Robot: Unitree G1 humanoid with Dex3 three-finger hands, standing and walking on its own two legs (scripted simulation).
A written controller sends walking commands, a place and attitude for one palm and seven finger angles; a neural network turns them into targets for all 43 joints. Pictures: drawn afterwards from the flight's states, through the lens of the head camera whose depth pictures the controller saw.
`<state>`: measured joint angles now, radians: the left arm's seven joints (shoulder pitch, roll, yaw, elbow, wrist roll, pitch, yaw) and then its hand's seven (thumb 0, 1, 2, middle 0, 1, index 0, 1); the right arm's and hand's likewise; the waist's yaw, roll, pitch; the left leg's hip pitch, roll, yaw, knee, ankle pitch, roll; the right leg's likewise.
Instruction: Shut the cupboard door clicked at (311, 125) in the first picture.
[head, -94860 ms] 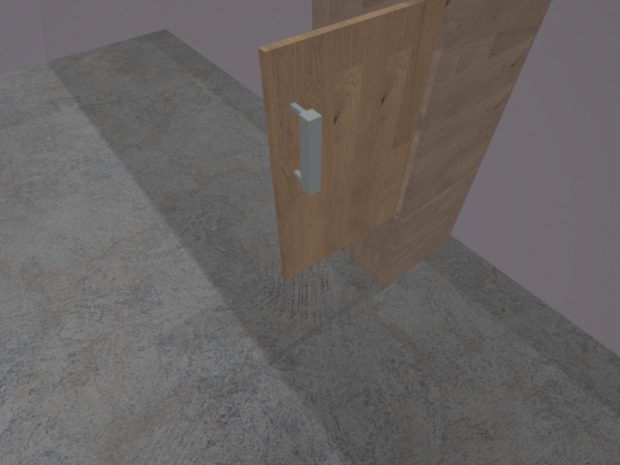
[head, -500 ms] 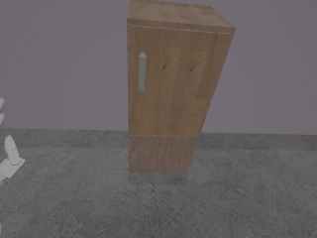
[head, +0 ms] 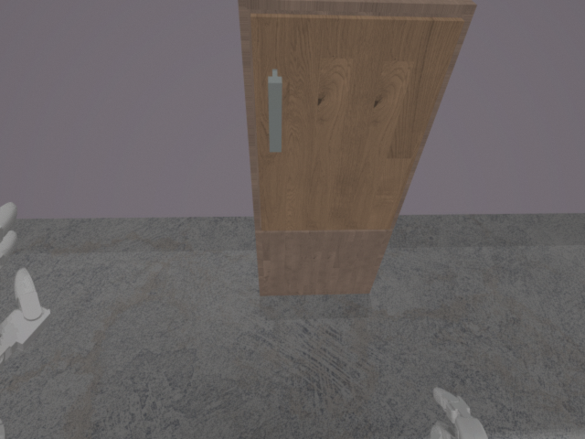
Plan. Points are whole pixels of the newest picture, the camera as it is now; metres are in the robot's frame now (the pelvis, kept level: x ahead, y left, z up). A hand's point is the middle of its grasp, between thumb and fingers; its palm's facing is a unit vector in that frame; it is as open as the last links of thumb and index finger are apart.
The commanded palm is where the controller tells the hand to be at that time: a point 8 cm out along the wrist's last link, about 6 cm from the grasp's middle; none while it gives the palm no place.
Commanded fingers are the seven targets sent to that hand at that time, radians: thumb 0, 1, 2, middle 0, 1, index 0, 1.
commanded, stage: stop stepping back and stand still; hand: left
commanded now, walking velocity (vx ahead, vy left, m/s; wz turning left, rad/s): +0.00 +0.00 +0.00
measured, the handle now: (275, 111) +0.71 +0.09 +0.08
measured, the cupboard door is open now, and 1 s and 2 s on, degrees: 0 0 0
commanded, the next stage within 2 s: let the arm hang, fingers relaxed in 0.36 s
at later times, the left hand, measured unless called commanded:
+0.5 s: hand (45, 326) +0.19 +0.28 +0.13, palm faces +0.36 -0.80 -0.47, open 7.4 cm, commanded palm none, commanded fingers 0.00 0.90 0.90 -0.20 -0.30 -0.20 -0.30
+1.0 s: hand out of the picture -0.11 +0.19 -0.17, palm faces +0.06 -0.98 -0.18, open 7.2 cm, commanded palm none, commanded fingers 0.00 0.90 0.90 -0.20 -0.30 -0.20 -0.30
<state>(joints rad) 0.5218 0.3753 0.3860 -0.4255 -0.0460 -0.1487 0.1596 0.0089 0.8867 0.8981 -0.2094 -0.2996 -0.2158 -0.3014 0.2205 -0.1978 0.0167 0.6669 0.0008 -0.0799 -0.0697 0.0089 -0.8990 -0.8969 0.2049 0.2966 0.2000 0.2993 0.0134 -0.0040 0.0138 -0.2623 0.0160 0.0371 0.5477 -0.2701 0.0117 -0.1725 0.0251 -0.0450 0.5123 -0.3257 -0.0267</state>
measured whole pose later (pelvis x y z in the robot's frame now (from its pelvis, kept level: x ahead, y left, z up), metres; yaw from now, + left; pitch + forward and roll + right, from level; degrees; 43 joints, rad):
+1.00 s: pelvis -0.03 +0.01 +0.01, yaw +2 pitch -2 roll -1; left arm 0.38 0.17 0.01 1.16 0.01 0.03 0.01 0.00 0.94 0.90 -0.20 -0.30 -0.21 -0.30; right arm 0.33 -0.16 0.01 1.10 -0.02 0.03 -0.03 0.00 -0.90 -0.90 0.20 0.30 0.20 0.30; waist 0.00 0.01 0.06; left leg -0.26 -0.01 0.01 0.46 -0.17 0.03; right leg -0.16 0.00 -0.07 0.42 -0.23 -0.01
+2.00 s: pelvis -0.01 +0.01 +0.01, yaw +1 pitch -2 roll +0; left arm 0.32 0.13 0.01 1.15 0.01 0.00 0.03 0.00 0.91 0.90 -0.20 -0.30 -0.20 -0.30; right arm 0.28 -0.14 0.01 1.13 -0.02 0.00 -0.04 0.00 -0.91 -0.90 0.20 0.30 0.20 0.30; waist -0.01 0.01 0.04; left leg -0.20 -0.02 0.03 0.42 -0.18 0.03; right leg -0.11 -0.01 -0.06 0.40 -0.25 -0.01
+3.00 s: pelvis +0.01 +0.01 +0.01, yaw +2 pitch -2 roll +0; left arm 0.31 0.13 0.01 1.15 0.01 0.00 0.03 0.00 0.91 0.90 -0.20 -0.30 -0.20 -0.30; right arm 0.27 -0.14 0.02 1.14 -0.01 -0.01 -0.04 0.00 -0.91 -0.90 0.20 0.30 0.20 0.30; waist 0.00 0.00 0.05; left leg -0.16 -0.03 0.02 0.40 -0.21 0.03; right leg -0.06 -0.01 -0.07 0.36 -0.28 -0.01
